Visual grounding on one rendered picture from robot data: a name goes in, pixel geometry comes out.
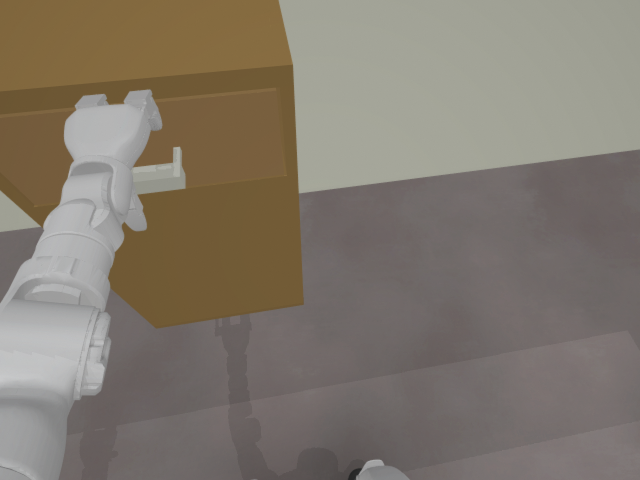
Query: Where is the cabinet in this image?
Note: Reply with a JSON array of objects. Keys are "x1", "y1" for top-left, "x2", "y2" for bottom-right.
[{"x1": 0, "y1": 0, "x2": 304, "y2": 329}]

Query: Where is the right robot shin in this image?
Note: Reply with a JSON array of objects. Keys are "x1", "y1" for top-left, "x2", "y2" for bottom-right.
[{"x1": 359, "y1": 460, "x2": 384, "y2": 475}]

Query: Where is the left robot upper arm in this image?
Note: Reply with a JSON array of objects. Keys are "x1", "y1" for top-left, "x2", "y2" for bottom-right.
[{"x1": 0, "y1": 299, "x2": 111, "y2": 480}]

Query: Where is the robot left forearm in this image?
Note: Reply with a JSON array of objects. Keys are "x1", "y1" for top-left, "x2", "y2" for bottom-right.
[{"x1": 0, "y1": 155, "x2": 133, "y2": 314}]

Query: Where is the robot left hand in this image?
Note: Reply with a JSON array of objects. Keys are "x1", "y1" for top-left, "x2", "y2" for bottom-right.
[{"x1": 64, "y1": 90, "x2": 162, "y2": 231}]

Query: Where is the handle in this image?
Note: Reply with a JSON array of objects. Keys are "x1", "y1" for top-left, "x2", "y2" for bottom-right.
[{"x1": 131, "y1": 147, "x2": 185, "y2": 195}]

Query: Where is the drawer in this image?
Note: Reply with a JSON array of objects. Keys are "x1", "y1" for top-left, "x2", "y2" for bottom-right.
[{"x1": 0, "y1": 88, "x2": 284, "y2": 205}]

